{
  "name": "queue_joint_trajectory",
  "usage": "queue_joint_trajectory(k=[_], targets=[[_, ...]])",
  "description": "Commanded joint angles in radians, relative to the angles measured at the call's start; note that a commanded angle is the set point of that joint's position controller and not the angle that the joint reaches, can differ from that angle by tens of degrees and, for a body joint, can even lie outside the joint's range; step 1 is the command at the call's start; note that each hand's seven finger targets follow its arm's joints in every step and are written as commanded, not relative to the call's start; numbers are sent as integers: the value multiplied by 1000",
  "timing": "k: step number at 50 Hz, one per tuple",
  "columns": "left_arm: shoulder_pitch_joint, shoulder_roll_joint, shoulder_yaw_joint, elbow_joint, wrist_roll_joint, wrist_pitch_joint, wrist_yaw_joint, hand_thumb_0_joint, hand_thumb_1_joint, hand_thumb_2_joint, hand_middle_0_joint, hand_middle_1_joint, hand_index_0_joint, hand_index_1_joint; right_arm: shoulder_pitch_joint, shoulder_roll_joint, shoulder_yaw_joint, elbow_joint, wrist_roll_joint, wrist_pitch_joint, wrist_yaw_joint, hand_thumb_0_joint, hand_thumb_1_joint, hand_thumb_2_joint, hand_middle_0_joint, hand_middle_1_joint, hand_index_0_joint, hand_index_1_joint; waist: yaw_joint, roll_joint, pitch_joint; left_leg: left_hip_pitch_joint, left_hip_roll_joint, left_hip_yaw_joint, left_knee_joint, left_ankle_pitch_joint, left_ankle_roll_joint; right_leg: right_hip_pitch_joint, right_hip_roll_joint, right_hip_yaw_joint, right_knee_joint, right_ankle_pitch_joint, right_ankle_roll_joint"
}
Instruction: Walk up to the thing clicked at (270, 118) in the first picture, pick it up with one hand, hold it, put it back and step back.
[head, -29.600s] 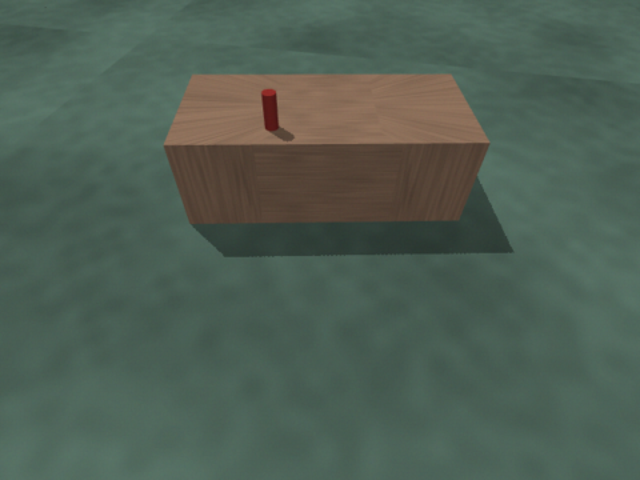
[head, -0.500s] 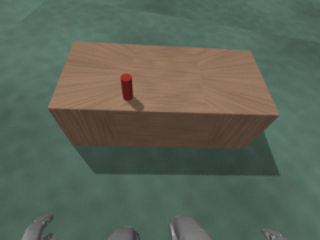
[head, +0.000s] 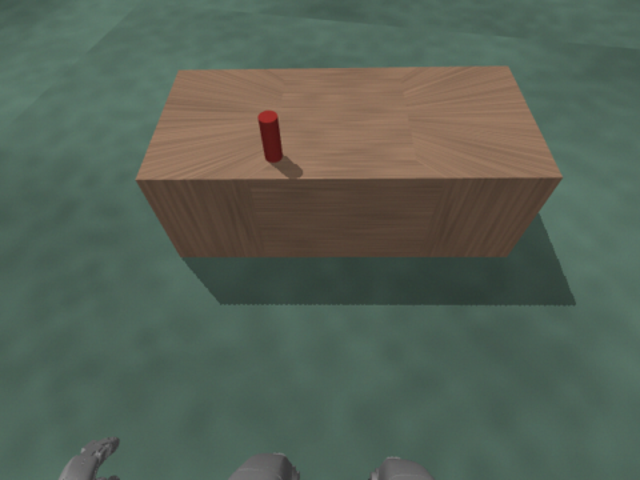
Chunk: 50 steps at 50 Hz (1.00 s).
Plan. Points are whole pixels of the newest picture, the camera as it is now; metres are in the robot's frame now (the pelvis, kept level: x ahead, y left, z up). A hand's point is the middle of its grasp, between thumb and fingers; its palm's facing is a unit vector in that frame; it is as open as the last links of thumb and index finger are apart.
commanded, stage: step back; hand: left
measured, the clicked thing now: (270, 137) +0.97 +0.18 -0.27
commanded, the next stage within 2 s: stand in 1.30 s
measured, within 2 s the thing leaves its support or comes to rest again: neither
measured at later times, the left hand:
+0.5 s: hand out of the picture -0.10 +0.26 -0.14, palm faces -0.03 -0.92 -0.38, open 7.4 cm
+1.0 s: hand out of the picture -0.02 +0.25 -0.13, palm faces +0.02 -0.92 -0.38, open 7.4 cm
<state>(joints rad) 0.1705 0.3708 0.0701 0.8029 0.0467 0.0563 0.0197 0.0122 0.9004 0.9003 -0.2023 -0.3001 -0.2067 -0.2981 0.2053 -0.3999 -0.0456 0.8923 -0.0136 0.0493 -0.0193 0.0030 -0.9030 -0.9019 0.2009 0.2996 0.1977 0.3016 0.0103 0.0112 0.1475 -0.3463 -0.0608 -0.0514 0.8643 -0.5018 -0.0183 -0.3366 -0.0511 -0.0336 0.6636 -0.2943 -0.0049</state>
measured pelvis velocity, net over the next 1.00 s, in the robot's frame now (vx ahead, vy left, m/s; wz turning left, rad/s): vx -0.11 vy -0.01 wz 0.00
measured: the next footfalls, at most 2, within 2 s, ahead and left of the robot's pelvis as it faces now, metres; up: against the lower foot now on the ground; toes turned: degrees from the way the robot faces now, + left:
left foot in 0.04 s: -0.03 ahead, +0.12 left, +0.00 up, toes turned +1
right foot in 0.36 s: -0.08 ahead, -0.13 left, +0.00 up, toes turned -1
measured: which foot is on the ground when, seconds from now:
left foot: up 0.00-0.02, down 0.04-1.00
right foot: down 0.00-0.06, up 0.08-0.34, down 0.36-1.00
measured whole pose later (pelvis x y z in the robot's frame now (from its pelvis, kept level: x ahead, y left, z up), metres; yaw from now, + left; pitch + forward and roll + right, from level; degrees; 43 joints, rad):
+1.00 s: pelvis -0.11 -0.01 +0.01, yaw +0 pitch -2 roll +0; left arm 0.16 0.36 0.06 1.00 0.04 -0.02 0.00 0.01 0.90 0.90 -0.20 -0.30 -0.20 -0.30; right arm 0.22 -0.37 -0.04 1.02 -0.02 -0.01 0.00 0.00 -0.90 -0.90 0.20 0.30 0.20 0.30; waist 0.01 0.02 0.05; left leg -0.33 -0.02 -0.05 0.74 -0.44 0.00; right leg -0.20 -0.02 -0.05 0.54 -0.31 -0.01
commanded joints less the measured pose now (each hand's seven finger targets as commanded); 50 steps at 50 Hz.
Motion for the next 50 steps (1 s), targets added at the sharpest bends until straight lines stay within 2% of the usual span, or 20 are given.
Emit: queue_joint_trajectory(k=[1,2,3,4,8,13,16,17,19,20,22,29,30,32,34,39,42,44,45,50], targets=[[-42,252,61,-95,-22,-4,11,0,900,900,-200,-300,-200,-300,68,-147,-53,-59,-11,-42,-14,0,-900,-900,200,300,200,300,-8,-165,-225,82,16,98,-459,273,19,225,-175,174,5,476,-136],[-31,212,44,-99,-22,0,7,0,900,900,-200,-300,-200,-300,62,-185,-68,-51,-16,-44,-17,0,-900,-900,200,300,200,300,0,-105,-232,173,97,-21,-484,380,48,102,-146,172,39,326,-93],[-26,176,30,-114,-30,0,2,0,900,900,-200,-300,-200,-300,20,-305,-91,-67,-19,-40,-13,0,-900,-900,200,300,200,300,6,149,-215,217,333,-348,-492,521,174,-125,20,65,197,-10,-22],[-109,216,53,-115,-37,3,15,0,900,900,-200,-300,-200,-300,-11,-384,-98,-91,-16,-38,-7,0,-900,-900,200,300,200,300,-49,234,-192,22,476,-487,-544,576,317,-65,83,84,411,-358,-5],[-1,215,58,-36,-38,6,8,0,900,900,-200,-300,-200,-300,-109,-245,-60,-101,-23,-51,-21,0,-900,-900,200,300,200,300,35,62,-152,5,335,-207,-462,555,244,-81,119,211,623,-221,-17],[4,191,45,-2,-19,-36,-25,0,900,900,-200,-300,-200,-300,-58,-231,-72,-82,-39,-53,-1,0,-900,-900,200,300,200,300,-38,158,-175,155,287,-201,-517,-33,220,-41,72,91,98,-263,16],[110,178,52,91,-16,-63,-20,0,900,900,-200,-300,-200,-300,-81,-255,-78,-70,-37,-30,11,0,-900,-900,200,300,200,300,14,165,-172,38,262,-129,-461,-42,174,202,97,3,-297,-92,-32],[119,210,68,110,-5,-72,-16,0,900,900,-200,-300,-200,-300,-62,-210,-65,-67,-33,-28,13,0,-900,-900,200,300,200,300,15,103,-165,-60,216,-90,-375,-26,127,305,85,65,-330,-72,-52],[75,342,91,88,18,-78,-9,0,900,900,-200,-300,-200,-300,-135,-141,-47,-91,-19,-34,9,0,-900,-900,200,300,200,300,66,-220,-83,-212,44,-22,-76,-59,17,62,-270,573,-478,-607,-200],[-18,361,90,55,13,-82,-10,0,900,900,-200,-300,-200,-300,-153,-194,-66,-81,-20,-37,7,0,-900,-900,200,300,200,300,37,-170,33,-129,82,-107,13,-18,-3,-163,-336,629,-497,-690,-244],[-99,262,64,48,1,-99,-5,0,900,900,-200,-300,-200,-300,-76,-170,-55,-27,-1,-53,19,0,-900,-900,200,300,200,300,-17,-61,29,-123,47,-86,15,106,4,-37,-196,377,-418,-351,-178],[-42,251,46,70,0,-77,-26,0,900,900,-200,-300,-200,-300,-2,-160,-62,27,-19,-86,24,0,-900,-900,200,300,200,300,-12,-138,-73,191,26,49,-407,151,23,-28,-139,201,-254,-203,-123],[-12,204,29,78,-4,-72,-28,0,900,900,-200,-300,-200,-300,13,-172,-69,35,-20,-97,18,0,-900,-900,200,300,200,300,-17,-63,-103,278,69,-36,-474,149,40,-70,-98,147,-159,-136,-100],[-53,212,36,92,-27,-66,-26,0,900,900,-200,-300,-200,-300,47,-289,-90,40,-24,-99,20,0,-900,-900,200,300,200,300,-32,123,-107,125,342,-496,-660,-305,212,-91,32,26,129,-259,-32],[-12,220,41,99,-24,-69,-27,0,900,900,-200,-300,-200,-300,9,-278,-87,18,-31,-108,17,0,-900,-900,200,300,200,300,-10,80,-82,144,356,-500,-655,-210,252,-140,-4,98,214,-250,-33],[19,197,43,140,-23,-78,-33,0,900,900,-200,-300,-200,-300,-23,-236,-77,22,-28,-101,17,0,-900,-900,200,300,200,300,-9,153,-122,59,268,-281,-590,60,179,50,20,25,6,-163,-20],[68,185,46,171,-14,-89,-21,0,900,900,-200,-300,-200,-300,-76,-180,-51,13,-8,-78,18,0,-900,-900,200,300,200,300,49,88,-147,-85,190,-149,-459,100,93,300,58,-8,-244,5,-36],[90,292,70,165,-1,-98,-11,0,900,900,-200,-300,-200,-300,-85,-91,-25,-3,-1,-78,10,0,-900,-900,200,300,200,300,76,-182,-135,-254,14,-46,-180,45,18,321,-217,428,-438,-275,-130],[-13,327,73,136,-1,-100,-13,0,900,900,-200,-300,-200,-300,-67,-142,-39,15,-9,-76,1,0,-900,-900,200,300,200,300,42,-167,-76,-173,52,-35,-63,-34,8,149,-349,507,-461,-340,-218],[-87,246,41,125,-15,-110,-9,0,900,900,-200,-300,-200,-300,-9,-131,-30,75,-7,-97,11,0,-900,-900,200,300,200,300,4,-178,-123,-26,85,32,-213,100,19,206,-209,175,-267,397,-157]])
